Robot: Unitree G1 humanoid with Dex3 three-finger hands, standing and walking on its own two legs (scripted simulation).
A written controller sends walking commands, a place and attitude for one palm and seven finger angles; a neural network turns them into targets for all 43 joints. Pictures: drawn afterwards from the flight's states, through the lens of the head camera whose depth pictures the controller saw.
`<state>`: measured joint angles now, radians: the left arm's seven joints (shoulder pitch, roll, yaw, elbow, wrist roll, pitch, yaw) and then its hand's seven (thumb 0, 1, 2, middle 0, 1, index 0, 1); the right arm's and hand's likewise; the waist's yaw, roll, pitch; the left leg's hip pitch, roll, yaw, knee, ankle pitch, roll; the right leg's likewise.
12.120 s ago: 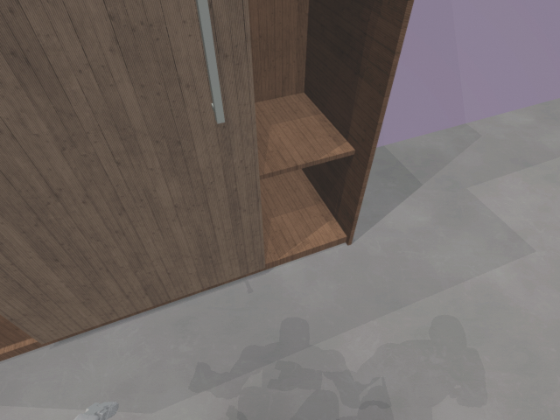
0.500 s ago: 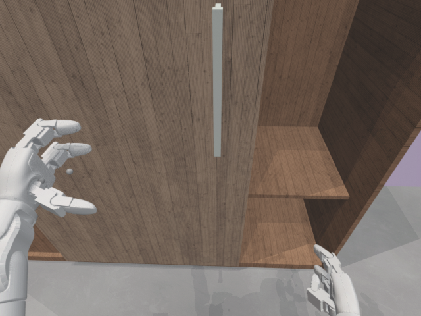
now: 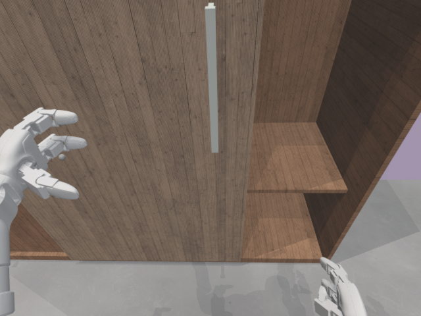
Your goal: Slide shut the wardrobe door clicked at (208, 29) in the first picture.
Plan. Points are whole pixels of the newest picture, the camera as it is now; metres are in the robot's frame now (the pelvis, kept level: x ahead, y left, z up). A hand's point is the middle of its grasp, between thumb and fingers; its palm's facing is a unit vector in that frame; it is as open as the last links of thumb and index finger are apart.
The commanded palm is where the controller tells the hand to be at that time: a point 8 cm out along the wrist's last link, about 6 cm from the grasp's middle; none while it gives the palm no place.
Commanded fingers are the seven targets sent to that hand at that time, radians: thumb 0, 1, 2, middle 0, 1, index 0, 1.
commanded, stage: raise the hand with hooked fingers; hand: left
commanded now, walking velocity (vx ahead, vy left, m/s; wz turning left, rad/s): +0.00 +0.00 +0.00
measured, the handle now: (213, 88) +0.53 +0.05 +0.21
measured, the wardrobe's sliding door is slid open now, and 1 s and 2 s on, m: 0.39 0.39 0.39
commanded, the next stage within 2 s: move the hooked fingers beside the handle in 0.26 s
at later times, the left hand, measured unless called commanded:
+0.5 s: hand (66, 140) +0.29 +0.25 +0.24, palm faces +0.12 -0.99 -0.08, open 13.9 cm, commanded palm +0.26 +0.30 +0.24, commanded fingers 0.00 -0.50 0.30 -0.30 -1.20 -0.30 -1.20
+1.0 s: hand (117, 130) +0.35 +0.20 +0.22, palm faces +0.11 -0.99 -0.06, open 14.0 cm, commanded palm +0.32 +0.24 +0.23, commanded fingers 0.00 -0.50 0.30 -0.30 -1.20 -0.30 -1.20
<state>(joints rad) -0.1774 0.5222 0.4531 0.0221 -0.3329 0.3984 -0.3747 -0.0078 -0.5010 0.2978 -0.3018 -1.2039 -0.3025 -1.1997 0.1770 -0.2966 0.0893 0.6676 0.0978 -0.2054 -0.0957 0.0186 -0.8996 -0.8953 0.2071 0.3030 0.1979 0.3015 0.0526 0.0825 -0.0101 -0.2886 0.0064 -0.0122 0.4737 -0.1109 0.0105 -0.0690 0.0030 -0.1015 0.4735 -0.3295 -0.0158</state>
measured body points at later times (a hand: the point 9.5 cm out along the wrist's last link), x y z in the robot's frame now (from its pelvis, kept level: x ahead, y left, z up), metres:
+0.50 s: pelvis +0.01 -0.01 +0.00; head -0.03 -0.04 +0.45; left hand +0.28 +0.31 +0.25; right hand +0.22 -0.24 -0.07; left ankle +0.10 +0.11 -0.73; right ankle -0.04 -0.10 -0.73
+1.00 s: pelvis +0.03 -0.01 +0.00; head +0.00 -0.05 +0.45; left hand +0.34 +0.26 +0.22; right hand +0.22 -0.25 -0.08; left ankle +0.10 +0.11 -0.73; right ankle -0.04 -0.10 -0.73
